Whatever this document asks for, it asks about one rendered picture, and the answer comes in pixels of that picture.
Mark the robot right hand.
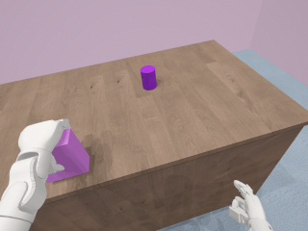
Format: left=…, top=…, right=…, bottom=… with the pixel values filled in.
left=229, top=180, right=267, bottom=226

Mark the right robot forearm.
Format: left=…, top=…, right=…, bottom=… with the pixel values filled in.
left=247, top=218, right=273, bottom=231

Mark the sponge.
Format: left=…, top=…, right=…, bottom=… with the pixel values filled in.
left=20, top=128, right=90, bottom=183

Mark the left robot forearm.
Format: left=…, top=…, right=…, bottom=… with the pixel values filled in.
left=0, top=148, right=52, bottom=231

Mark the table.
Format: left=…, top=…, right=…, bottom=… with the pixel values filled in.
left=0, top=39, right=308, bottom=231

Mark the robot left hand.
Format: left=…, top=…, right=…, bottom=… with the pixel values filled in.
left=18, top=118, right=71, bottom=175

